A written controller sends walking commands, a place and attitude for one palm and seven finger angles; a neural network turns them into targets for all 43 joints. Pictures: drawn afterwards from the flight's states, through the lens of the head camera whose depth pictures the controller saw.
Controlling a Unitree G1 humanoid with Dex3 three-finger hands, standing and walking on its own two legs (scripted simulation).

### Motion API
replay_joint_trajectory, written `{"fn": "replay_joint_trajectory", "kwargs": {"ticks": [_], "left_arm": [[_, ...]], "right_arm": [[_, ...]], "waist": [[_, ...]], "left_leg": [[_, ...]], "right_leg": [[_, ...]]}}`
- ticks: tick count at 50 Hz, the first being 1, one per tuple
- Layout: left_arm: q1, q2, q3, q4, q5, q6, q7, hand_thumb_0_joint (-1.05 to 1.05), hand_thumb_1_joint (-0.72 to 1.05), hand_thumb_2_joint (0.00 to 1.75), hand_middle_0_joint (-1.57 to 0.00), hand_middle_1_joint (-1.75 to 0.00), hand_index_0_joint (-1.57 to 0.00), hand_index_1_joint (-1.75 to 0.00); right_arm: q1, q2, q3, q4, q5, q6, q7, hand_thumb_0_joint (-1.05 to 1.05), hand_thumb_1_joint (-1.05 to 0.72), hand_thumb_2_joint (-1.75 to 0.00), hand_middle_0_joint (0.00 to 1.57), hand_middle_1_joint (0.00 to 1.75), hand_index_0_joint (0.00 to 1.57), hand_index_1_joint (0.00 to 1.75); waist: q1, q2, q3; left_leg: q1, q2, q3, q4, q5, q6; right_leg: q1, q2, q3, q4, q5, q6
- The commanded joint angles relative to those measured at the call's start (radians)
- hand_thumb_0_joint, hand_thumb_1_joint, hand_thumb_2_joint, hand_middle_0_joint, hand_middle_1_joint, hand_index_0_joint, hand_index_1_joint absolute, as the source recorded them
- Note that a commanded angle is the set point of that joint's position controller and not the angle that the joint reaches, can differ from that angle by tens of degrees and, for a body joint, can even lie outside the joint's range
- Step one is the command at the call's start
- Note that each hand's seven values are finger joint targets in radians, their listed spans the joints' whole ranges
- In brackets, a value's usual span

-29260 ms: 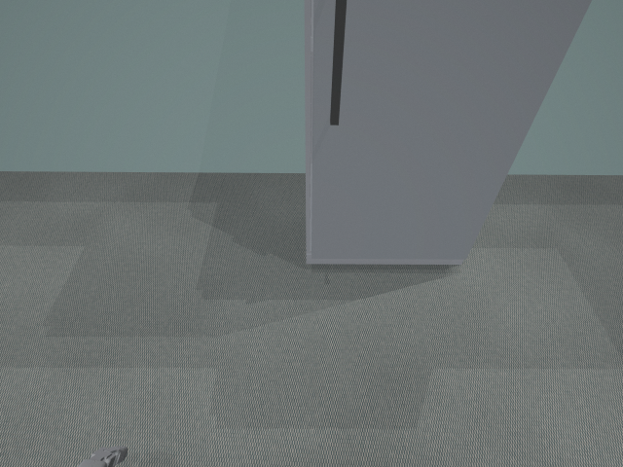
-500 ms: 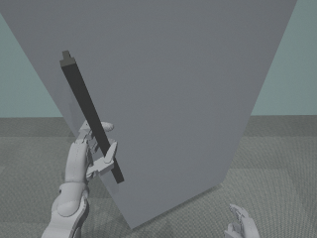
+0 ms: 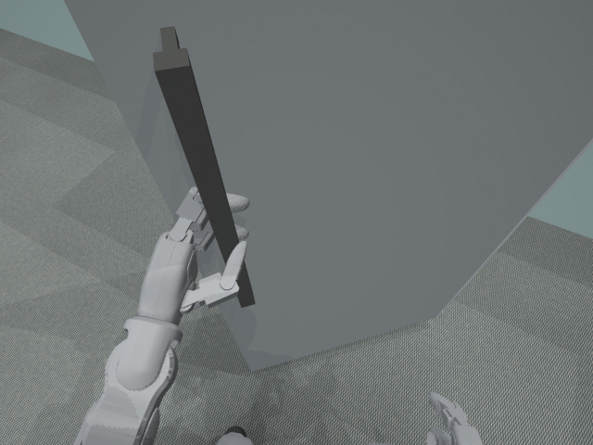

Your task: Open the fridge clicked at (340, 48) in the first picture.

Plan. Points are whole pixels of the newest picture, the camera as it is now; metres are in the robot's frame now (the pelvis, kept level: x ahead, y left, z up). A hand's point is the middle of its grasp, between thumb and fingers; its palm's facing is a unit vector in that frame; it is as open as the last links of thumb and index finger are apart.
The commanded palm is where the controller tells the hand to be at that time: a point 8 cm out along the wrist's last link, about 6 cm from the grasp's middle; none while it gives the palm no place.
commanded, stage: walk backward, drawing the door open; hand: left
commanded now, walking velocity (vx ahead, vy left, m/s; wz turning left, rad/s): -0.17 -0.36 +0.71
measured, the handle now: (221, 214) +0.34 +0.10 +0.15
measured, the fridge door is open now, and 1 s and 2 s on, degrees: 44 71 63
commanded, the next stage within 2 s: stop walking and hold the door back in 0.60 s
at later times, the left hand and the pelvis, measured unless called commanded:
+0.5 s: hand (317, 392) +0.17 -0.01 +0.12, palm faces +0.42 -0.87 -0.27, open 7.5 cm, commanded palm +0.12 +0.02 +0.12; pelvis -0.03 -0.25 -0.01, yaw +26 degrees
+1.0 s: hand out of the picture +0.10 -0.09 +0.12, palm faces +0.74 -0.65 -0.19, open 5.9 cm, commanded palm +0.08 -0.04 +0.11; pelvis -0.04 -0.41 +0.00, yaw +46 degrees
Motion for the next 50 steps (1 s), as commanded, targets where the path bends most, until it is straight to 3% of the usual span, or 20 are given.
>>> {"fn": "replay_joint_trajectory", "kwargs": {"ticks": [1,4,6,11,12,13,14,15,17,20,23,25,27,30,33,39,42,44,47,50], "left_arm": [[-0.212,0.045,0.086,-0.339,-0.010,-0.141,0.023,0.00,0.90,0.90,-0.45,-1.40,-0.45,-1.40],[-0.163,0.097,0.201,-0.321,-0.021,-0.137,0.023,0.00,0.90,0.90,-0.45,-1.40,-0.45,-1.40],[-0.178,0.040,0.145,-0.295,-0.015,-0.129,-0.009,0.00,0.90,0.90,-0.45,-1.40,-0.45,-1.40],[-0.166,-0.016,0.092,-0.307,-0.047,-0.160,-0.014,0.00,0.90,0.90,-0.45,-1.40,-0.45,-1.40],[-0.158,-0.024,0.057,-0.290,-0.049,-0.162,-0.017,0.00,0.90,0.90,-0.45,-1.40,-0.45,-1.40],[-0.174,-0.035,0.051,-0.325,-0.032,-0.182,-0.020,0.00,0.90,0.90,-0.45,-1.40,-0.45,-1.40],[-0.205,0.031,0.089,-0.338,0.007,-0.203,-0.014,0.00,0.90,0.90,-0.45,-1.40,-0.45,-1.40],[-0.212,0.047,0.112,-0.355,0.000,-0.205,-0.008,0.00,0.90,0.90,-0.45,-1.40,-0.45,-1.40],[-0.202,0.088,0.167,-0.443,0.000,-0.184,-0.009,0.00,0.90,0.90,-0.45,-1.40,-0.45,-1.40],[-0.139,0.026,0.158,-0.351,-0.023,-0.134,0.005,0.00,0.90,0.90,-0.45,-1.40,-0.45,-1.40],[-0.143,0.047,0.185,-0.319,-0.041,-0.105,0.027,0.00,0.90,0.90,-0.45,-1.40,-0.45,-1.40],[-0.153,0.095,0.214,-0.331,-0.033,-0.101,0.041,0.00,0.90,0.90,-0.45,-1.40,-0.45,-1.40],[-0.129,0.213,0.333,-0.352,-0.033,-0.083,0.062,0.00,0.90,0.90,-0.45,-1.40,-0.45,-1.40],[-0.123,0.207,0.335,-0.403,-0.040,-0.113,0.046,0.00,0.90,0.90,-0.45,-1.40,-0.45,-1.40],[-0.055,0.144,0.311,-0.365,-0.061,-0.121,0.052,0.00,0.90,0.90,-0.45,-1.40,-0.45,-1.40],[-0.287,0.046,0.175,-0.136,-0.080,-0.087,0.080,0.00,0.90,0.90,-0.45,-1.40,-0.45,-1.40],[-0.580,0.035,0.065,-0.066,-0.073,-0.119,0.100,0.00,0.90,0.90,-0.45,-1.40,-0.45,-1.40],[-0.676,0.154,0.174,0.085,-0.047,-0.113,0.118,0.00,0.90,0.90,-0.45,-1.40,-0.45,-1.40],[-0.770,0.079,0.105,0.191,-0.056,-0.090,0.107,0.00,0.90,0.90,-0.45,-1.40,-0.45,-1.40],[-0.896,0.037,0.066,0.430,-0.073,-0.066,0.098,0.00,0.90,0.90,-0.45,-1.40,-0.45,-1.40]], "right_arm": [[-0.136,-0.089,-0.059,-0.125,0.026,-0.055,0.004,0.00,-0.90,-0.90,0.20,0.30,0.20,0.30],[-0.213,-0.073,-0.074,-0.134,0.045,-0.071,-0.038,0.00,-0.90,-0.90,0.20,0.30,0.20,0.30],[-0.227,-0.069,-0.050,-0.153,0.019,-0.084,-0.065,0.00,-0.90,-0.90,0.20,0.30,0.20,0.30],[-0.131,-0.079,-0.026,-0.169,0.001,-0.078,-0.074,0.00,-0.90,-0.90,0.20,0.30,0.20,0.30],[-0.107,-0.116,-0.045,-0.173,-0.003,-0.081,-0.074,0.00,-0.90,-0.90,0.20,0.30,0.20,0.30],[-0.103,-0.167,-0.066,-0.189,-0.022,-0.089,-0.060,0.00,-0.90,-0.90,0.20,0.30,0.20,0.30],[-0.079,-0.200,-0.055,-0.175,-0.033,-0.087,-0.039,0.00,-0.90,-0.90,0.20,0.30,0.20,0.30],[-0.145,-0.237,-0.067,-0.197,-0.018,-0.072,-0.022,0.00,-0.90,-0.90,0.20,0.30,0.20,0.30],[-0.175,-0.187,-0.071,-0.191,-0.031,-0.078,-0.033,0.00,-0.90,-0.90,0.20,0.30,0.20,0.30],[-0.184,-0.169,-0.068,-0.178,-0.005,-0.073,-0.016,0.00,-0.90,-0.90,0.20,0.30,0.20,0.30],[-0.167,-0.166,-0.057,-0.216,0.027,-0.061,-0.019,0.00,-0.90,-0.90,0.20,0.30,0.20,0.30],[-0.178,-0.129,-0.042,-0.227,0.039,-0.042,-0.018,0.00,-0.90,-0.90,0.20,0.30,0.20,0.30],[-0.199,-0.079,-0.036,-0.217,0.036,-0.042,-0.032,0.00,-0.90,-0.90,0.20,0.30,0.20,0.30],[-0.228,-0.086,-0.034,-0.196,0.014,-0.028,-0.042,0.00,-0.90,-0.90,0.20,0.30,0.20,0.30],[-0.225,-0.076,-0.022,-0.209,0.013,-0.015,-0.046,0.00,-0.90,-0.90,0.20,0.30,0.20,0.30],[-0.120,-0.132,-0.008,-0.192,0.008,-0.009,-0.065,0.00,-0.90,-0.90,0.20,0.30,0.20,0.30],[-0.149,-0.183,0.002,-0.210,0.021,-0.005,-0.062,0.00,-0.90,-0.90,0.20,0.30,0.20,0.30],[-0.156,-0.145,0.026,-0.155,0.017,0.013,-0.066,0.00,-0.90,-0.90,0.20,0.30,0.20,0.30],[-0.109,-0.186,0.004,-0.144,0.042,0.031,-0.062,0.00,-0.90,-0.90,0.20,0.30,0.20,0.30],[-0.123,-0.196,0.016,-0.126,0.045,0.048,-0.066,0.00,-0.90,-0.90,0.20,0.30,0.20,0.30]], "waist": [[-0.018,0.013,-0.344],[0.059,-0.404,-0.351],[0.039,-0.342,-0.236],[-0.036,-0.172,-0.229],[-0.069,-0.058,-0.237],[-0.032,0.146,-0.287],[-0.044,0.011,-0.331],[-0.028,-0.054,-0.257],[-0.010,0.090,-0.242],[0.025,0.166,-0.235],[0.026,0.220,-0.256],[0.035,0.033,-0.276],[0.058,-0.406,-0.259],[0.037,-0.314,-0.244],[0.035,-0.279,-0.244],[0.008,-0.181,-0.346],[0.028,0.277,-0.277],[0.016,0.230,-0.241],[0.023,0.077,-0.213],[0.035,0.080,-0.194]], "left_leg": [[0.085,-0.146,0.160,0.116,-0.135,0.080],[-0.185,-0.157,0.225,0.860,-0.500,0.083],[-0.250,-0.101,0.244,0.871,-0.456,0.082],[0.131,-0.103,0.341,0.052,-0.090,0.094],[0.453,0.031,0.179,-0.098,0.290,0.131],[0.631,0.366,-0.359,-0.125,0.756,0.247],[0.642,0.475,-0.539,-0.105,0.729,0.348],[0.539,0.473,-0.444,-0.145,0.532,0.377],[0.402,0.362,-0.304,-0.087,0.436,0.342],[0.100,0.169,0.070,-0.078,0.184,0.190],[-0.062,0.062,0.153,-0.095,-0.264,0.161],[-0.088,-0.035,0.182,0.089,-0.377,0.127],[-0.102,-0.177,0.261,0.775,-0.474,0.071],[-0.199,-0.093,0.242,1.018,-0.422,0.066],[-0.101,-0.074,0.311,0.658,-0.437,0.065],[0.192,-0.106,0.291,0.011,-0.203,0.115],[0.421,0.290,-0.161,-0.135,0.412,0.287],[0.266,0.255,-0.138,-0.177,0.176,0.295],[0.207,0.130,0.085,-0.128,-0.050,0.281],[0.012,0.079,0.123,-0.155,-0.435,0.247]], "right_leg": [[0.248,-0.009,-0.142,-0.344,0.189,-0.055],[0.233,-0.342,0.021,-0.281,0.673,-0.245],[0.254,-0.302,-0.052,-0.207,0.814,-0.267],[0.128,-0.143,-0.234,0.142,0.736,-0.157],[-0.171,-0.098,-0.232,0.358,0.394,-0.088],[-0.432,0.027,-0.142,0.562,-0.194,-0.015],[-0.465,-0.003,0.028,0.649,-0.191,-0.010],[-0.471,-0.034,0.083,0.615,-0.130,-0.008],[-0.414,-0.052,0.091,0.576,-0.078,0.003],[-0.006,-0.031,0.008,0.223,0.079,-0.010],[0.249,0.062,-0.160,0.001,0.130,0.004],[0.283,0.027,-0.140,-0.196,0.073,-0.003],[0.001,-0.307,0.245,-0.457,-0.075,-0.176],[0.064,-0.330,0.131,-0.355,0.158,-0.228],[0.174,-0.264,-0.112,-0.253,0.418,-0.215],[0.117,-0.278,0.009,-0.169,0.370,-0.134],[-0.259,-0.081,-0.117,0.212,-0.140,0.005],[-0.241,-0.084,-0.017,0.382,-0.059,-0.011],[-0.148,-0.039,-0.099,0.266,0.017,-0.001],[0.074,0.030,-0.187,0.087,0.017,0.004]]}}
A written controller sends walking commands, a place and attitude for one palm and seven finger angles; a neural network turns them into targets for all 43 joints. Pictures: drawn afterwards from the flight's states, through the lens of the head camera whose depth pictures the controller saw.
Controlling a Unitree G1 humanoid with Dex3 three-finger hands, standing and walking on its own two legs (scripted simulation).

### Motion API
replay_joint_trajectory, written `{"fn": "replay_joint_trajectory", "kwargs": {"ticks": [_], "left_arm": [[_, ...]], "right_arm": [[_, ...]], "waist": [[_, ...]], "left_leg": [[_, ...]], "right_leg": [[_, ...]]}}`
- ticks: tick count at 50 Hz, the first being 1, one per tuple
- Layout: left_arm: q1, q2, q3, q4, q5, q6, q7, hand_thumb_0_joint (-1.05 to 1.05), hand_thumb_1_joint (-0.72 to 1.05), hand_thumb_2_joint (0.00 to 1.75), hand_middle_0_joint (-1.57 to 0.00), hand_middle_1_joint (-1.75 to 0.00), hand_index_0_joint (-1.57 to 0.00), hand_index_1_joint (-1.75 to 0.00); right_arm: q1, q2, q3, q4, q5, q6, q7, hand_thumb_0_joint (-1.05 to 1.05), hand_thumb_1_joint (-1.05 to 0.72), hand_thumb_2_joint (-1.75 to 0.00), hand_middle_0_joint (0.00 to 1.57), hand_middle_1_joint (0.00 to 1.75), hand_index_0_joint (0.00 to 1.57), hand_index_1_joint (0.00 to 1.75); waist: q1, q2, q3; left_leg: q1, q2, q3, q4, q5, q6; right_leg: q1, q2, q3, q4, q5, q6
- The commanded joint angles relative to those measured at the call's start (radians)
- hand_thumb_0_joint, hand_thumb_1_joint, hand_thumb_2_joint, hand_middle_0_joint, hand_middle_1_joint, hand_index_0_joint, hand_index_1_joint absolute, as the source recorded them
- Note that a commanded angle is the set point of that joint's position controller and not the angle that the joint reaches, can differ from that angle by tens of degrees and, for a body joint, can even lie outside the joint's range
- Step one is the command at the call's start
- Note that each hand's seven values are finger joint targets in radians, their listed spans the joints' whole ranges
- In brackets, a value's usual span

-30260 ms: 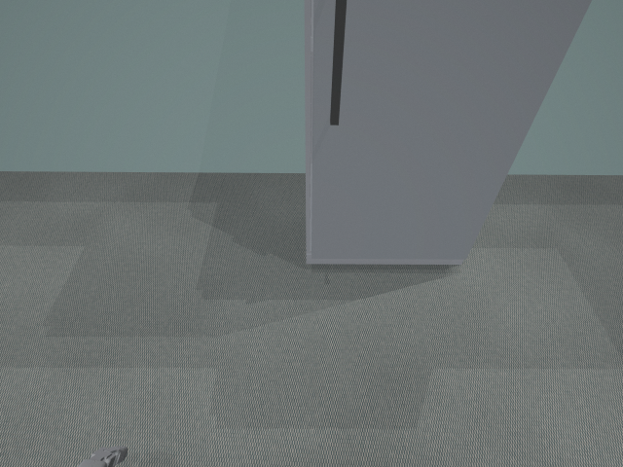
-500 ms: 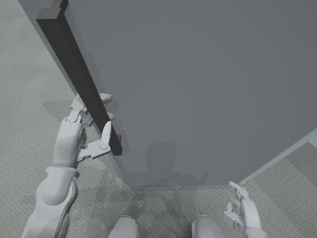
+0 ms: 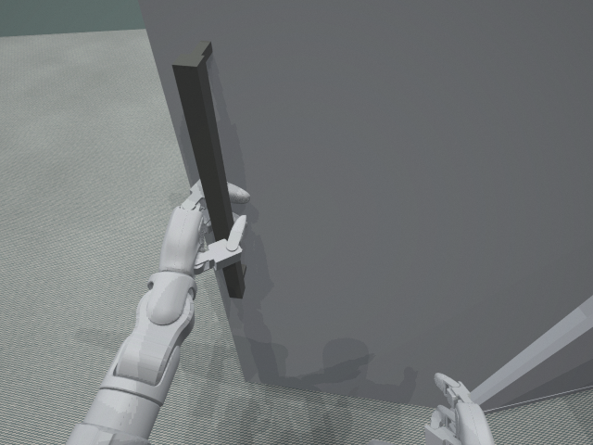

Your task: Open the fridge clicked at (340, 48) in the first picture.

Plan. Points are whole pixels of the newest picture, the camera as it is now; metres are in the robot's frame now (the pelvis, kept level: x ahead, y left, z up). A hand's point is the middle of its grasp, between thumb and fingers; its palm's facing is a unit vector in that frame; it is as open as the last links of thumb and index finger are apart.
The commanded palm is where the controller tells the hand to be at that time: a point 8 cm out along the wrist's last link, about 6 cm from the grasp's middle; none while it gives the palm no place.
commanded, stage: stop walking and hold the door back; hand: left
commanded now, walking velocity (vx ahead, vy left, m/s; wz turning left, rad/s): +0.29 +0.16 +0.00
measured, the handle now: (225, 202) +0.37 +0.14 +0.14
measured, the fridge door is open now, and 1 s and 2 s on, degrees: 71 63 65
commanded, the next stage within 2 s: loosen the grip on the handle in 1.28 s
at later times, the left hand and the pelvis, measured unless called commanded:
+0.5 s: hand (246, 201) +0.40 +0.12 +0.12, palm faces +0.04 -0.98 -0.18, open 5.4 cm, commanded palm +0.37 +0.18 +0.10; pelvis -0.06 +0.01 -0.01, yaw +0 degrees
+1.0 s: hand (246, 200) +0.40 +0.12 +0.12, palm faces -0.02 -0.99 -0.13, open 5.5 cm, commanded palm +0.37 +0.19 +0.10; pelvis -0.03 +0.03 -0.01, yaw -6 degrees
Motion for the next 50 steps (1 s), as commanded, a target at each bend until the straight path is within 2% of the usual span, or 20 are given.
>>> {"fn": "replay_joint_trajectory", "kwargs": {"ticks": [1,3,4,5,6,7,13,19,21,22,24,25,27,32,34,35,36,42,46,50], "left_arm": [[-0.630,0.043,0.060,0.025,-0.009,-0.055,0.008,0.00,0.90,0.90,-0.45,-1.40,-0.45,-1.40],[-0.695,0.077,0.084,0.131,-0.016,-0.050,0.006,0.00,0.90,0.90,-0.45,-1.40,-0.45,-1.40],[-0.725,0.138,0.131,0.172,-0.014,-0.055,0.008,0.00,0.90,0.90,-0.45,-1.40,-0.45,-1.40],[-0.748,0.202,0.172,0.212,-0.022,-0.059,0.006,0.00,0.90,0.90,-0.45,-1.40,-0.45,-1.40],[-0.782,0.235,0.208,0.231,-0.038,-0.065,0.005,0.00,0.90,0.90,-0.45,-1.40,-0.45,-1.40],[-0.823,0.300,0.264,0.271,-0.034,-0.076,0.003,0.00,0.90,0.90,-0.45,-1.40,-0.45,-1.40],[-0.905,0.368,0.341,0.521,-0.030,-0.144,-0.023,0.00,0.90,0.90,-0.45,-1.40,-0.45,-1.40],[-1.001,0.350,0.345,0.555,-0.019,-0.166,-0.033,0.00,0.90,0.90,-0.45,-1.40,-0.45,-1.40],[-1.016,0.308,0.329,0.538,-0.020,-0.182,-0.043,0.00,0.90,0.90,-0.45,-1.40,-0.45,-1.40],[-1.021,0.271,0.303,0.525,-0.026,-0.193,-0.051,0.00,0.90,0.90,-0.45,-1.40,-0.45,-1.40],[-1.043,0.265,0.309,0.519,-0.025,-0.208,-0.054,0.00,0.90,0.90,-0.45,-1.40,-0.45,-1.40],[-1.055,0.258,0.293,0.516,-0.034,-0.197,-0.057,0.00,0.90,0.90,-0.45,-1.40,-0.45,-1.40],[-1.055,0.213,0.252,0.490,-0.023,-0.202,-0.074,0.00,0.90,0.90,-0.45,-1.40,-0.45,-1.40],[-0.879,0.282,0.302,0.471,-0.006,-0.182,-0.070,0.00,0.90,0.90,-0.45,-1.40,-0.45,-1.40],[-0.843,0.322,0.320,0.448,0.008,-0.176,-0.067,0.00,0.90,0.90,-0.45,-1.40,-0.45,-1.40],[-0.834,0.382,0.371,0.444,0.012,-0.171,-0.057,0.00,0.90,0.90,-0.45,-1.40,-0.45,-1.40],[-0.761,0.420,0.415,0.460,0.006,-0.155,-0.054,0.00,0.90,0.90,-0.45,-1.40,-0.45,-1.40],[-0.714,0.338,0.397,0.335,-0.013,-0.162,-0.051,0.00,0.90,0.90,-0.45,-1.40,-0.45,-1.40],[-0.651,0.289,0.372,0.210,-0.022,-0.178,-0.048,0.00,0.90,0.90,-0.45,-1.40,-0.45,-1.40],[-0.607,0.188,0.284,0.133,-0.029,-0.177,-0.060,0.00,0.90,0.90,-0.45,-1.40,-0.45,-1.40]], "right_arm": [[-0.059,-0.146,-0.033,-0.099,0.009,-0.020,-0.014,0.00,-0.90,-0.90,0.20,0.30,0.20,0.30],[-0.072,-0.139,-0.029,-0.089,0.010,-0.012,-0.019,0.00,-0.90,-0.90,0.20,0.30,0.20,0.30],[-0.071,-0.126,-0.036,-0.081,0.007,-0.006,-0.020,0.00,-0.90,-0.90,0.20,0.30,0.20,0.30],[-0.074,-0.110,-0.043,-0.087,0.000,0.000,-0.018,0.00,-0.90,-0.90,0.20,0.30,0.20,0.30],[-0.105,-0.139,-0.052,-0.086,-0.010,-0.010,-0.017,0.00,-0.90,-0.90,0.20,0.30,0.20,0.30],[-0.087,-0.147,-0.060,-0.045,-0.019,-0.014,-0.016,0.00,-0.90,-0.90,0.20,0.30,0.20,0.30],[-0.032,-0.153,-0.067,-0.003,-0.003,-0.021,-0.007,0.00,-0.90,-0.90,0.20,0.30,0.20,0.30],[0.024,-0.158,-0.082,-0.001,0.001,-0.060,-0.016,0.00,-0.90,-0.90,0.20,0.30,0.20,0.30],[0.044,-0.166,-0.086,0.012,-0.001,-0.074,-0.020,0.00,-0.90,-0.90,0.20,0.30,0.20,0.30],[0.052,-0.179,-0.090,0.007,0.002,-0.084,-0.024,0.00,-0.90,-0.90,0.20,0.30,0.20,0.30],[0.061,-0.235,-0.101,-0.005,0.003,-0.079,-0.019,0.00,-0.90,-0.90,0.20,0.30,0.20,0.30],[0.078,-0.220,-0.097,-0.013,0.010,-0.072,-0.012,0.00,-0.90,-0.90,0.20,0.30,0.20,0.30],[0.048,-0.173,-0.077,-0.016,0.010,-0.073,-0.001,0.00,-0.90,-0.90,0.20,0.30,0.20,0.30],[0.103,-0.215,-0.078,-0.018,0.015,-0.055,0.003,0.00,-0.90,-0.90,0.20,0.30,0.20,0.30],[0.096,-0.185,-0.077,-0.033,0.014,-0.050,0.005,0.00,-0.90,-0.90,0.20,0.30,0.20,0.30],[0.087,-0.172,-0.078,-0.040,0.012,-0.048,0.004,0.00,-0.90,-0.90,0.20,0.30,0.20,0.30],[0.094,-0.177,-0.086,-0.040,0.015,-0.053,0.010,0.00,-0.90,-0.90,0.20,0.30,0.20,0.30],[0.018,-0.141,-0.037,-0.039,-0.006,-0.070,-0.007,0.00,-0.90,-0.90,0.20,0.30,0.20,0.30],[0.006,-0.146,-0.045,-0.063,-0.016,-0.064,-0.009,0.00,-0.90,-0.90,0.20,0.30,0.20,0.30],[-0.026,-0.169,-0.058,-0.100,0.001,-0.056,0.013,0.00,-0.90,-0.90,0.20,0.30,0.20,0.30]], "waist": [[-0.039,0.115,-0.175],[-0.031,0.061,-0.184],[-0.024,-0.121,-0.163],[-0.013,-0.412,-0.116],[0.010,-0.348,-0.091],[-0.007,-0.168,-0.125],[-0.029,-0.299,-0.229],[-0.020,-0.355,-0.272],[-0.047,-0.265,-0.301],[-0.064,-0.137,-0.312],[-0.053,0.147,-0.302],[-0.058,0.087,-0.277],[-0.070,0.154,-0.274],[-0.051,0.078,-0.317],[-0.065,-0.126,-0.384],[-0.054,-0.238,-0.375],[-0.036,-0.227,-0.378],[-0.042,-0.237,-0.329],[-0.050,-0.188,-0.348],[-0.034,0.035,-0.348]], "left_leg": [[-0.161,0.170,-0.125,-0.230,-0.427,0.084],[-0.236,0.114,-0.088,-0.096,-0.456,0.047],[-0.300,0.043,-0.038,0.139,-0.406,0.013],[-0.422,-0.053,0.013,0.418,-0.322,-0.041],[-0.449,-0.042,-0.102,0.585,-0.245,-0.058],[-0.408,-0.022,-0.127,0.629,-0.205,-0.071],[-0.380,-0.013,-0.039,0.511,-0.066,-0.079],[-0.053,-0.039,0.129,0.064,-0.126,-0.056],[0.118,-0.055,0.159,-0.092,-0.048,-0.055],[0.171,-0.012,0.108,-0.146,-0.035,-0.044],[0.253,0.286,-0.296,-0.263,-0.034,0.086],[0.251,0.366,-0.386,-0.285,0.143,0.149],[0.163,0.363,-0.346,-0.264,0.091,0.177],[0.084,0.215,0.008,0.012,0.350,0.026],[-0.108,0.117,0.085,0.214,0.186,-0.036],[-0.259,0.031,0.073,0.353,-0.175,-0.069],[-0.293,0.022,-0.005,0.471,-0.303,-0.073],[-0.168,0.022,0.022,0.235,-0.143,-0.067],[0.030,0.010,0.035,-0.067,0.112,-0.065],[0.144,0.196,-0.129,-0.075,0.517,0.019]], "right_leg": [[0.239,0.066,-0.093,-0.200,0.003,0.002],[0.339,0.044,-0.049,-0.343,-0.068,-0.027],[0.317,-0.069,0.180,-0.509,-0.226,-0.089],[0.275,-0.302,0.609,-0.698,-0.396,-0.203],[0.236,-0.406,0.736,-0.759,-0.281,-0.223],[0.212,-0.417,0.708,-0.756,-0.268,-0.229],[0.322,-0.259,0.290,-0.579,-0.074,-0.136],[0.228,-0.226,0.228,-0.571,-0.075,-0.154],[0.172,-0.156,0.164,-0.490,-0.066,-0.125],[0.159,-0.117,0.117,-0.381,-0.010,-0.099],[-0.058,0.038,-0.026,-0.091,-0.036,-0.025],[-0.111,0.051,0.003,0.021,-0.129,-0.027],[-0.078,0.000,0.055,0.021,-0.115,-0.034],[0.253,0.039,-0.033,-0.418,0.174,-0.049],[0.468,-0.130,0.203,-0.470,0.454,-0.125],[0.538,-0.271,0.357,-0.489,0.680,-0.220],[0.538,-0.321,0.365,-0.499,0.738,-0.240],[0.420,-0.198,0.144,-0.450,0.683,-0.190],[0.349,-0.141,0.120,-0.424,0.538,-0.117],[0.231,0.014,0.065,-0.365,0.311,-0.038]]}}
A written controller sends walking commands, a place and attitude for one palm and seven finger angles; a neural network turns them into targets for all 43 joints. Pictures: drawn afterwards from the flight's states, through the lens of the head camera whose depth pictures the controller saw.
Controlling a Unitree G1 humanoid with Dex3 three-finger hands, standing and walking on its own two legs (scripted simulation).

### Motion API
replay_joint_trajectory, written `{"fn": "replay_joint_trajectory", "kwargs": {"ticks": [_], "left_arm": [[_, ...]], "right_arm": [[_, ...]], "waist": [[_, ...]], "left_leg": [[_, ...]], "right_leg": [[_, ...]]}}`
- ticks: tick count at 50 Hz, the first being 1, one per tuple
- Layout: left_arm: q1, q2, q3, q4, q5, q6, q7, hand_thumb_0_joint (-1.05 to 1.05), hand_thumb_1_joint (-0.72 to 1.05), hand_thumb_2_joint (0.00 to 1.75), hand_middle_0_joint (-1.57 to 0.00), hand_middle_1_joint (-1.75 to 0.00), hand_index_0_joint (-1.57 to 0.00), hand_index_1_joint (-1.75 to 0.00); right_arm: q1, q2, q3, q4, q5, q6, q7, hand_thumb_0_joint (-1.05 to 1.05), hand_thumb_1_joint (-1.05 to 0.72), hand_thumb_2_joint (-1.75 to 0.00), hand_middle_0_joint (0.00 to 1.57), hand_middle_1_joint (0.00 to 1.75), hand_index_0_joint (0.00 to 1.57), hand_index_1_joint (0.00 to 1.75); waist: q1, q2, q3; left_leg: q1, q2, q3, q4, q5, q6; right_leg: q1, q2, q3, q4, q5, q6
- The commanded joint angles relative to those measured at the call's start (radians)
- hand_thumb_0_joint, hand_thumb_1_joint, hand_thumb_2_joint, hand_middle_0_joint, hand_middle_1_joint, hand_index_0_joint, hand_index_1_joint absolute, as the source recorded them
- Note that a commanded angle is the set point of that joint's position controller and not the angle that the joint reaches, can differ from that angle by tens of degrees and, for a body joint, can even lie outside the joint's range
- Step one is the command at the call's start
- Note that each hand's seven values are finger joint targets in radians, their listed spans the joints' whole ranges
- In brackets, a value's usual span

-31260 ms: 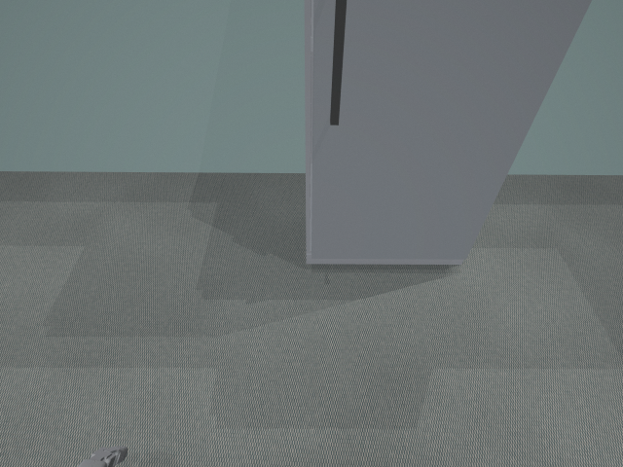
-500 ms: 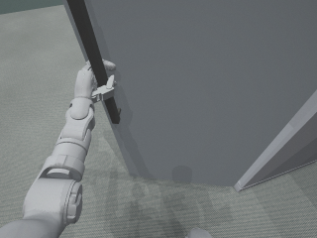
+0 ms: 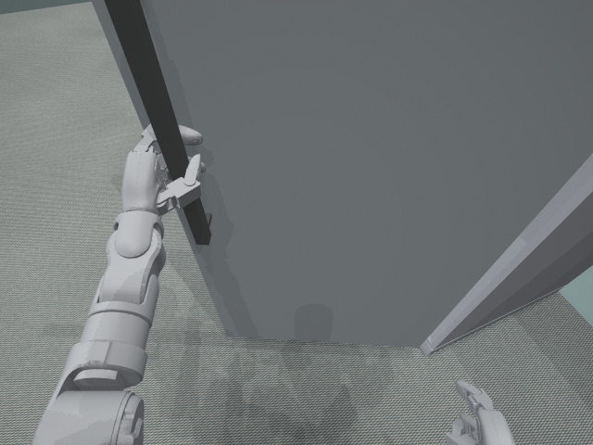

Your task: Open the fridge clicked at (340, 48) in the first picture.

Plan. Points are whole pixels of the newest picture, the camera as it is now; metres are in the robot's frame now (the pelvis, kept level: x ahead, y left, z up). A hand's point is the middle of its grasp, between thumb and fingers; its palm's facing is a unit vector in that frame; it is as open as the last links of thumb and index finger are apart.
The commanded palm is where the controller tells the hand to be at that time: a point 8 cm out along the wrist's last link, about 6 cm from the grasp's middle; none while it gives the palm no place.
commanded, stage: stop walking and hold the door back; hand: left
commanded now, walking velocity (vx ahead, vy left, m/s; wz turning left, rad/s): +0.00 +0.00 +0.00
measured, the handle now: (179, 145) +0.46 +0.16 +0.15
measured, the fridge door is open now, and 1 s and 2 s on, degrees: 63 65 65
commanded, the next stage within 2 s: loosen the grip on the handle in 0.28 s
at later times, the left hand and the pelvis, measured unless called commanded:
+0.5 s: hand (183, 186) +0.41 +0.15 +0.13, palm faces +0.02 -1.00 -0.09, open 6.2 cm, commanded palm +0.36 +0.20 +0.12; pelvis -0.01 +0.01 +0.00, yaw +0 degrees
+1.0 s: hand (179, 199) +0.40 +0.16 +0.11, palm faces +0.03 -0.99 -0.14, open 14.3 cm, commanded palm +0.37 +0.21 +0.12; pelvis +0.00 +0.01 +0.00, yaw -1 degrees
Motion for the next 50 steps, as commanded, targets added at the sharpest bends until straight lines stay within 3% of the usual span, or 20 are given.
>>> {"fn": "replay_joint_trajectory", "kwargs": {"ticks": [1,3,8,10,18,19,20,21,22,23,24,26,27,29,31,38,39,43,46,50], "left_arm": [[-0.236,0.152,0.021,-0.302,-0.002,-0.079,0.015,0.00,0.90,0.90,-0.45,-1.40,-0.45,-1.40],[-0.268,0.204,0.050,-0.329,0.009,-0.084,0.025,0.00,0.90,0.90,-0.45,-1.40,-0.45,-1.40],[-0.272,0.174,0.013,-0.288,-0.001,-0.061,0.030,0.00,0.90,0.90,-0.45,-1.40,-0.45,-1.40],[-0.308,0.142,-0.024,-0.251,-0.003,-0.055,0.028,0.00,0.90,0.90,-0.45,-1.40,-0.45,-1.40],[-0.396,0.192,0.003,-0.019,-0.004,-0.043,0.037,0.00,0.90,0.90,-0.45,-1.40,-0.45,-1.40],[-0.931,0.605,0.279,-0.316,0.129,-0.073,0.009,0.00,0.90,0.90,-0.45,-1.40,-0.45,-1.40],[-0.680,0.263,0.075,0.152,0.100,0.008,-0.056,0.00,0.78,0.84,-0.45,-1.40,-0.45,-1.40],[-0.523,0.225,0.145,0.103,0.013,-0.001,-0.064,0.00,0.66,0.78,-0.45,-1.40,-0.45,-1.40],[-0.344,0.122,0.085,0.108,-0.018,0.000,-0.094,0.00,0.54,0.73,-0.45,-1.40,-0.45,-1.40],[-0.396,0.150,0.117,0.044,-0.060,-0.033,-0.111,0.00,0.42,0.67,-0.45,-1.40,-0.45,-1.40],[-0.391,0.244,0.192,0.033,-0.077,-0.052,-0.107,0.00,0.30,0.61,-0.45,-1.40,-0.45,-1.40],[-0.442,0.170,0.078,0.020,-0.042,-0.108,-0.096,0.00,0.05,0.49,-0.45,-1.40,-0.45,-1.40],[-0.466,0.186,0.066,0.019,-0.009,-0.139,-0.085,0.00,-0.07,0.43,-0.45,-1.40,-0.45,-1.40],[-0.448,0.191,0.041,0.058,0.014,-0.187,-0.063,0.00,-0.31,0.32,-0.45,-1.40,-0.45,-1.40],[-0.452,0.207,0.038,0.043,0.012,-0.221,-0.055,0.00,-0.55,0.20,-0.42,-1.37,-0.42,-1.37],[-0.439,0.199,0.018,-0.033,-0.022,-0.194,-0.065,0.00,-0.55,0.20,-0.33,-1.25,-0.33,-1.25],[-0.450,0.299,0.092,0.008,-0.014,-0.188,-0.059,0.00,-0.55,0.20,-0.32,-1.23,-0.32,-1.23],[-0.438,0.280,0.098,-0.080,-0.036,-0.198,-0.061,0.00,-0.55,0.20,-0.26,-1.17,-0.26,-1.17],[-0.410,0.206,0.048,-0.167,-0.045,-0.214,-0.075,0.00,-0.55,0.20,-0.25,-1.15,-0.25,-1.15],[-0.322,0.202,0.061,-0.179,-0.050,-0.199,-0.071,0.00,-0.55,0.20,-0.25,-1.15,-0.25,-1.15]], "right_arm": [[-0.040,-0.098,-0.025,-0.151,0.001,-0.035,0.010,0.00,-0.90,-0.90,0.20,0.30,0.20,0.30],[-0.027,-0.109,-0.031,-0.142,0.001,-0.030,0.009,0.00,-0.90,-0.90,0.20,0.30,0.20,0.30],[-0.022,-0.098,-0.033,-0.146,0.005,-0.014,0.000,0.00,-0.90,-0.90,0.20,0.30,0.20,0.30],[-0.025,-0.092,-0.027,-0.139,0.004,-0.012,-0.006,0.00,-0.90,-0.90,0.20,0.30,0.20,0.30],[0.005,-0.105,-0.024,-0.096,0.008,0.001,-0.022,0.00,-0.90,-0.90,0.20,0.30,0.20,0.30],[0.012,-0.109,-0.110,-0.168,-0.011,-0.029,0.018,0.00,-0.90,-0.90,0.20,0.30,0.20,0.30],[-0.009,-0.108,-0.049,-0.121,0.004,-0.096,0.039,0.00,-0.90,-0.90,0.20,0.30,0.20,0.30],[0.061,-0.128,-0.067,-0.091,0.035,-0.092,0.037,0.00,-0.90,-0.90,0.20,0.30,0.20,0.30],[0.085,-0.135,-0.068,-0.090,0.023,-0.082,0.045,0.00,-0.90,-0.90,0.20,0.30,0.20,0.30],[0.063,-0.136,-0.054,-0.097,0.022,-0.077,0.048,0.00,-0.90,-0.90,0.20,0.30,0.20,0.30],[0.042,-0.136,-0.056,-0.099,0.013,-0.081,0.049,0.00,-0.90,-0.90,0.20,0.30,0.20,0.30],[0.027,-0.116,-0.038,-0.127,0.014,-0.090,0.058,0.00,-0.90,-0.90,0.20,0.30,0.20,0.30],[0.038,-0.125,-0.047,-0.129,0.014,-0.091,0.060,0.00,-0.90,-0.90,0.20,0.30,0.20,0.30],[0.041,-0.135,-0.049,-0.149,0.017,-0.102,0.065,0.00,-0.90,-0.90,0.20,0.30,0.20,0.30],[0.036,-0.142,-0.050,-0.162,0.020,-0.110,0.063,0.00,-0.90,-0.90,0.20,0.30,0.20,0.30],[0.065,-0.149,-0.058,-0.149,0.033,-0.120,0.052,0.00,-0.90,-0.90,0.20,0.30,0.20,0.30],[0.080,-0.158,-0.059,-0.129,0.031,-0.116,0.045,0.00,-0.90,-0.90,0.20,0.30,0.20,0.30],[0.076,-0.149,-0.058,-0.131,0.026,-0.108,0.044,0.00,-0.90,-0.90,0.20,0.30,0.20,0.30],[0.082,-0.136,-0.064,-0.127,0.022,-0.114,0.048,0.00,-0.90,-0.90,0.20,0.30,0.20,0.30],[0.090,-0.140,-0.066,-0.125,0.020,-0.103,0.058,0.00,-0.90,-0.90,0.20,0.30,0.20,0.30]], "waist": [[0.069,0.166,-0.360],[0.070,0.171,-0.380],[0.059,0.046,-0.390],[0.056,0.031,-0.378],[0.063,-0.052,-0.325],[0.111,-0.265,-0.276],[-0.012,-0.244,-0.599],[0.029,-0.149,-0.550],[0.055,-0.050,-0.571],[0.072,0.146,-0.553],[0.087,0.175,-0.506],[0.047,0.073,-0.356],[0.032,0.002,-0.320],[0.032,-0.116,-0.277],[0.036,-0.117,-0.297],[0.039,-0.030,-0.387],[0.040,-0.049,-0.357],[0.050,-0.034,-0.425],[0.048,0.060,-0.511],[0.051,-0.003,-0.491]], "left_leg": [[0.157,0.177,-0.167,-0.085,0.561,0.077],[0.161,0.170,-0.154,-0.074,0.586,0.062],[0.121,0.114,-0.074,-0.051,0.367,0.016],[0.120,0.102,-0.066,-0.060,0.299,0.016],[0.081,0.084,-0.075,-0.086,0.175,0.021],[0.045,0.071,-0.031,-0.013,0.152,0.045],[0.075,-0.045,-0.026,-0.165,0.395,0.045],[0.126,-0.021,-0.050,-0.072,0.446,0.021],[0.188,-0.010,-0.068,-0.063,0.478,-0.016],[0.241,-0.010,-0.049,-0.064,0.413,-0.029],[0.201,-0.021,-0.044,-0.061,0.258,-0.026],[0.047,-0.025,-0.038,-0.079,0.034,0.005],[0.004,-0.020,-0.043,-0.078,-0.025,0.014],[-0.066,-0.018,-0.040,-0.082,-0.129,0.029],[-0.086,-0.029,-0.024,-0.072,-0.175,0.034],[-0.041,-0.039,-0.004,-0.056,-0.070,0.040],[-0.067,-0.037,-0.005,-0.050,-0.063,0.040],[-0.041,-0.042,-0.003,-0.039,0.051,0.042],[0.045,-0.037,-0.010,-0.014,0.178,0.034],[0.035,-0.030,-0.021,-0.003,0.240,0.032]], "right_leg": [[0.107,-0.020,0.029,-0.032,0.238,0.023],[0.134,-0.024,0.026,-0.037,0.251,0.017],[0.169,-0.070,0.077,-0.088,0.381,0.007],[0.144,-0.072,0.084,-0.108,0.333,0.009],[0.098,-0.083,0.095,-0.178,0.146,0.010],[0.139,-0.086,0.174,-0.260,0.387,0.026],[0.214,0.010,0.020,-0.012,0.576,-0.039],[0.080,0.004,-0.023,-0.009,0.456,-0.024],[0.051,-0.003,-0.036,-0.009,0.381,-0.022],[-0.002,-0.002,-0.012,-0.053,0.295,-0.015],[0.002,0.002,0.002,-0.074,0.221,-0.024],[-0.046,0.005,0.011,-0.099,0.082,-0.020],[-0.061,0.005,0.009,-0.099,0.032,-0.016],[-0.104,0.011,0.022,-0.105,-0.085,-0.011],[-0.105,0.008,0.046,-0.113,-0.160,-0.008],[-0.039,0.007,0.065,-0.119,-0.069,-0.008],[-0.040,0.006,0.070,-0.122,-0.063,-0.005],[0.029,0.009,0.066,-0.099,0.084,-0.004],[0.021,0.019,0.042,-0.054,0.226,-0.013],[0.019,0.024,0.025,-0.037,0.292,-0.006]]}}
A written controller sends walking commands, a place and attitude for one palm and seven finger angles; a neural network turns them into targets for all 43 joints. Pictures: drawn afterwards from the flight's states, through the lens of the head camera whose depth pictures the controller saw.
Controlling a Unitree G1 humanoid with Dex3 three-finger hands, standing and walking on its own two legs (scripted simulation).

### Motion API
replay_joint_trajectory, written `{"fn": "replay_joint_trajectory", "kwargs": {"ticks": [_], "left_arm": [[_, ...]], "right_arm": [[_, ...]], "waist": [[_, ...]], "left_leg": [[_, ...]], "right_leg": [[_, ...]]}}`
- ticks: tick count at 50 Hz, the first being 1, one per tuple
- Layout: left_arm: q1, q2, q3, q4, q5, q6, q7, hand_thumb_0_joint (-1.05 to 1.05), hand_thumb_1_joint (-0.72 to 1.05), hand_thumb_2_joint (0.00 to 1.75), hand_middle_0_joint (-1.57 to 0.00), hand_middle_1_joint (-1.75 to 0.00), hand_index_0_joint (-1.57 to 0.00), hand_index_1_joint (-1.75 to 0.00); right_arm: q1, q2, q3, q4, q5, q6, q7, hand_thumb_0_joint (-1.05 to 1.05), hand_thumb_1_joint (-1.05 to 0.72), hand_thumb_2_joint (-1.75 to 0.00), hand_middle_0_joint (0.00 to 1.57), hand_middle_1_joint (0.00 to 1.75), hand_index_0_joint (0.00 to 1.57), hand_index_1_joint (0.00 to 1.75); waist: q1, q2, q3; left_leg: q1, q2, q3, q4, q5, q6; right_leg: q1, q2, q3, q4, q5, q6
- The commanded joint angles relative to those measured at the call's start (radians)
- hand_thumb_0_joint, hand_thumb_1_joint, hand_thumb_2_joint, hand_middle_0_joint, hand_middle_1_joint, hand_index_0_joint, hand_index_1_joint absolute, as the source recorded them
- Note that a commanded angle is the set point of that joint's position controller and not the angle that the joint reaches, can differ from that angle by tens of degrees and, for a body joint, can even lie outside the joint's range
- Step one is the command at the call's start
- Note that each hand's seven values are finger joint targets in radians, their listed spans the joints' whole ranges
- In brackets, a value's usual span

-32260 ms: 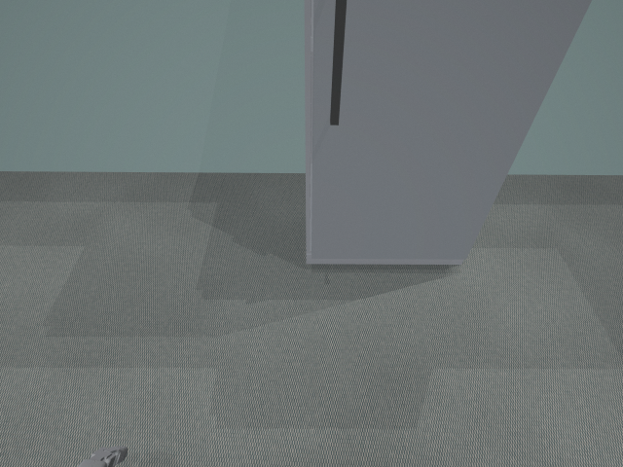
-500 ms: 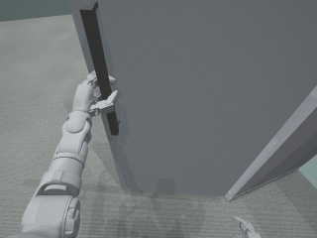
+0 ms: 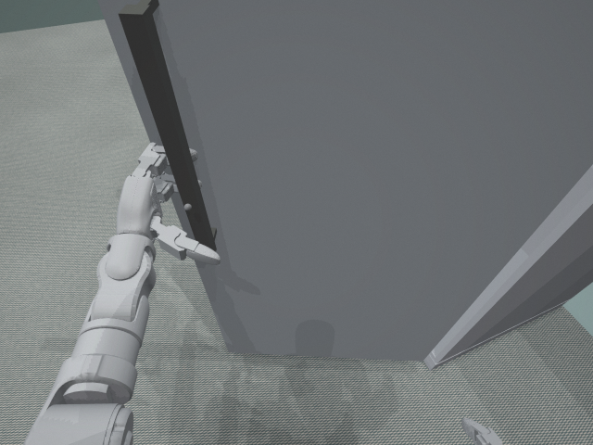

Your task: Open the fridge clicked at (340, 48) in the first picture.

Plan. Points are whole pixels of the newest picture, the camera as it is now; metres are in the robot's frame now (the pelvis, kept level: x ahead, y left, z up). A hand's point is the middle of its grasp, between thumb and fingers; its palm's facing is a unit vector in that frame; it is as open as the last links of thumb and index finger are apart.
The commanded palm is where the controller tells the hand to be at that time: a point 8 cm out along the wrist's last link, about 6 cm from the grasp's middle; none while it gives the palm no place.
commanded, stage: slip the hand off the handle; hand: left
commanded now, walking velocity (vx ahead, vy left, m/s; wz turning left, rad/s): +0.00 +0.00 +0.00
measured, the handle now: (187, 160) +0.44 +0.16 +0.15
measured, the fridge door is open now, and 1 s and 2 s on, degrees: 65 65 65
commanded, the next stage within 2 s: draw the hand back to the body in 1.52 s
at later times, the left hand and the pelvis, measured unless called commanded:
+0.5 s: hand (139, 215) +0.38 +0.23 +0.10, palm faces +0.07 -0.98 -0.16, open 14.7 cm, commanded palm +0.35 +0.27 +0.11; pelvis +0.02 +0.01 -0.01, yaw +1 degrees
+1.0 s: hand (122, 262) +0.31 +0.23 +0.10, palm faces +0.09 -0.98 -0.15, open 14.7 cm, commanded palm +0.28 +0.27 +0.11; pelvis +0.00 +0.01 -0.01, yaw +1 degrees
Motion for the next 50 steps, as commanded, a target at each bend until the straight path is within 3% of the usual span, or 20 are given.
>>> {"fn": "replay_joint_trajectory", "kwargs": {"ticks": [1,2,3,5,9,13,15,18,22,24,31,32,34,36,39,42,43,44,45,50], "left_arm": [[-0.395,0.136,0.019,-0.305,-0.009,-0.075,0.016,0.00,-0.55,0.20,-0.25,-1.15,-0.25,-1.15],[-0.389,0.130,0.018,-0.317,-0.004,-0.071,0.022,0.00,-0.55,0.20,-0.25,-1.15,-0.25,-1.15],[-0.286,0.210,0.104,-0.121,0.014,-0.051,0.027,0.00,-0.55,0.20,-0.25,-1.15,-0.25,-1.15],[-0.286,0.202,0.091,-0.176,0.013,-0.054,0.014,0.00,-0.55,0.20,-0.25,-1.15,-0.25,-1.15],[-0.290,0.242,0.129,-0.244,0.000,-0.062,-0.018,0.00,-0.55,0.20,-0.25,-1.15,-0.25,-1.15],[-0.353,0.196,0.067,-0.316,-0.015,-0.089,-0.060,0.00,-0.55,0.20,-0.25,-1.15,-0.25,-1.15],[-0.324,0.201,0.073,-0.324,-0.027,-0.096,-0.081,0.00,-0.55,0.20,-0.25,-1.15,-0.25,-1.15],[-0.335,0.199,0.059,-0.270,-0.037,-0.076,-0.109,0.00,-0.55,0.20,-0.25,-1.15,-0.25,-1.15],[-0.233,0.285,0.155,-0.232,-0.053,-0.042,-0.130,0.00,-0.55,0.20,-0.25,-1.15,-0.25,-1.15],[-0.213,0.288,0.166,-0.266,-0.062,-0.042,-0.140,0.00,-0.55,0.20,-0.25,-1.15,-0.25,-1.15],[-0.232,0.322,0.194,-0.302,-0.073,-0.075,-0.159,0.00,-0.55,0.20,-0.25,-1.15,-0.25,-1.15],[-0.258,0.356,0.212,-0.304,-0.068,-0.079,-0.162,0.00,-0.55,0.20,-0.25,-1.15,-0.25,-1.15],[-0.199,0.267,0.145,-0.310,-0.081,-0.072,-0.182,0.00,-0.55,0.20,-0.25,-1.15,-0.25,-1.15],[-0.141,0.229,0.114,-0.358,-0.094,-0.066,-0.196,0.00,-0.55,0.20,-0.25,-1.15,-0.25,-1.15],[-0.061,0.222,0.114,-0.408,-0.107,-0.054,-0.193,0.00,-0.55,0.20,-0.25,-1.15,-0.25,-1.15],[0.006,0.286,0.186,-0.435,-0.107,-0.041,-0.167,0.00,-0.55,0.20,-0.25,-1.15,-0.25,-1.15],[0.006,0.253,0.166,-0.459,-0.109,-0.038,-0.159,0.00,-0.55,0.20,-0.25,-1.15,-0.25,-1.15],[0.021,0.273,0.189,-0.460,-0.106,-0.037,-0.146,0.00,-0.55,0.20,-0.25,-1.15,-0.25,-1.15],[0.003,0.238,0.152,-0.494,-0.102,-0.039,-0.142,0.00,-0.55,0.20,-0.25,-1.15,-0.25,-1.15],[0.008,0.235,0.133,-0.587,-0.082,-0.054,-0.113,0.00,-0.55,0.20,-0.25,-1.15,-0.25,-1.15]], "right_arm": [[-0.039,-0.130,-0.044,-0.136,0.000,-0.045,0.001,0.00,-0.90,-0.90,0.20,0.30,0.20,0.30],[-0.038,-0.130,-0.044,-0.136,0.000,-0.043,0.003,0.00,-0.90,-0.90,0.20,0.30,0.20,0.30],[-0.005,-0.143,-0.046,-0.108,-0.003,-0.031,0.000,0.00,-0.90,-0.90,0.20,0.30,0.20,0.30],[-0.023,-0.139,-0.038,-0.139,-0.001,-0.012,0.007,0.00,-0.90,-0.90,0.20,0.30,0.20,0.30],[-0.044,-0.128,-0.036,-0.166,0.002,0.004,0.001,0.00,-0.90,-0.90,0.20,0.30,0.20,0.30],[-0.049,-0.125,-0.037,-0.167,0.005,0.000,-0.006,0.00,-0.90,-0.90,0.20,0.30,0.20,0.30],[-0.046,-0.129,-0.039,-0.164,0.005,-0.004,-0.008,0.00,-0.90,-0.90,0.20,0.30,0.20,0.30],[-0.042,-0.135,-0.034,-0.154,0.011,0.001,-0.013,0.00,-0.90,-0.90,0.20,0.30,0.20,0.30],[-0.041,-0.148,-0.037,-0.164,0.011,0.012,-0.017,0.00,-0.90,-0.90,0.20,0.30,0.20,0.30],[-0.045,-0.142,-0.034,-0.178,0.012,0.013,-0.014,0.00,-0.90,-0.90,0.20,0.30,0.20,0.30],[-0.041,-0.144,-0.031,-0.181,0.009,0.009,-0.020,0.00,-0.90,-0.90,0.20,0.30,0.20,0.30],[-0.041,-0.149,-0.032,-0.176,0.009,0.011,-0.023,0.00,-0.90,-0.90,0.20,0.30,0.20,0.30],[-0.050,-0.139,-0.030,-0.191,0.015,0.002,-0.020,0.00,-0.90,-0.90,0.20,0.30,0.20,0.30],[-0.058,-0.138,-0.034,-0.199,0.016,-0.010,-0.018,0.00,-0.90,-0.90,0.20,0.30,0.20,0.30],[-0.061,-0.140,-0.033,-0.210,0.015,-0.020,-0.014,0.00,-0.90,-0.90,0.20,0.30,0.20,0.30],[-0.080,-0.146,-0.030,-0.214,0.013,-0.022,-0.017,0.00,-0.90,-0.90,0.20,0.30,0.20,0.30],[-0.094,-0.138,-0.025,-0.221,0.014,-0.025,-0.016,0.00,-0.90,-0.90,0.20,0.30,0.20,0.30],[-0.097,-0.136,-0.025,-0.220,0.016,-0.027,-0.017,0.00,-0.90,-0.90,0.20,0.30,0.20,0.30],[-0.112,-0.130,-0.020,-0.228,0.015,-0.031,-0.016,0.00,-0.90,-0.90,0.20,0.30,0.20,0.30],[-0.132,-0.122,-0.012,-0.228,0.010,-0.056,-0.023,0.00,-0.90,-0.90,0.20,0.30,0.20,0.30]], "waist": [[0.008,0.015,-0.345],[0.012,0.035,-0.340],[0.005,-0.071,-0.243],[0.017,-0.082,-0.257],[0.040,-0.011,-0.322],[0.011,0.043,-0.346],[0.013,0.046,-0.356],[-0.007,0.036,-0.297],[0.034,0.016,-0.308],[0.043,0.020,-0.332],[0.026,0.031,-0.292],[0.020,0.042,-0.282],[0.026,0.055,-0.280],[0.034,0.103,-0.306],[0.040,0.043,-0.307],[0.060,0.009,-0.252],[0.053,0.011,-0.246],[0.056,-0.015,-0.220],[0.054,0.028,-0.215],[0.043,0.064,-0.211]], "left_leg": [[0.168,-0.031,-0.040,-0.043,0.259,0.019],[0.181,-0.028,-0.048,-0.039,0.284,0.018],[0.110,-0.025,-0.047,-0.028,0.252,0.019],[0.075,-0.033,-0.045,-0.033,0.220,0.019],[0.105,-0.036,-0.040,-0.021,0.262,0.018],[0.168,-0.025,-0.055,0.002,0.315,0.016],[0.183,-0.022,-0.065,0.010,0.330,0.013],[0.154,-0.021,-0.074,0.010,0.293,0.012],[0.112,-0.029,-0.074,0.005,0.283,0.012],[0.113,-0.030,-0.073,0.004,0.301,0.011],[0.100,-0.025,-0.077,0.005,0.261,0.011],[0.098,-0.024,-0.079,0.005,0.247,0.013],[0.109,-0.024,-0.085,-0.001,0.228,0.009],[0.144,-0.021,-0.089,0.000,0.231,0.005],[0.134,-0.018,-0.099,-0.002,0.234,0.006],[0.077,-0.021,-0.094,-0.019,0.163,0.009],[0.073,-0.025,-0.087,-0.022,0.152,0.012],[0.060,-0.023,-0.089,-0.028,0.128,0.011],[0.064,-0.025,-0.085,-0.032,0.102,0.011],[0.086,-0.023,-0.096,-0.037,0.042,0.012]], "right_leg": [[0.120,0.020,0.000,-0.050,0.285,-0.011],[0.111,0.020,-0.007,-0.044,0.287,-0.015],[0.073,0.021,-0.008,-0.047,0.279,-0.009],[0.095,0.015,-0.005,-0.039,0.269,-0.008],[0.137,0.013,0.004,-0.024,0.308,-0.015],[0.088,0.023,-0.002,-0.013,0.310,-0.016],[0.074,0.027,-0.007,-0.007,0.300,-0.018],[0.040,0.027,-0.013,-0.011,0.270,-0.018],[0.090,0.023,-0.013,-0.008,0.279,-0.022],[0.104,0.022,-0.014,-0.001,0.294,-0.023],[0.061,0.032,-0.015,-0.001,0.241,-0.020],[0.058,0.032,-0.013,-0.004,0.225,-0.022],[0.042,0.033,-0.022,-0.004,0.190,-0.025],[0.028,0.034,-0.023,-0.005,0.172,-0.026],[0.040,0.034,-0.031,-0.002,0.176,-0.023],[0.059,0.032,-0.029,-0.011,0.137,-0.023],[0.056,0.030,-0.028,-0.013,0.135,-0.020],[0.051,0.031,-0.030,-0.017,0.111,-0.019],[0.040,0.029,-0.027,-0.018,0.086,-0.019],[0.022,0.031,-0.024,-0.021,0.025,-0.020]]}}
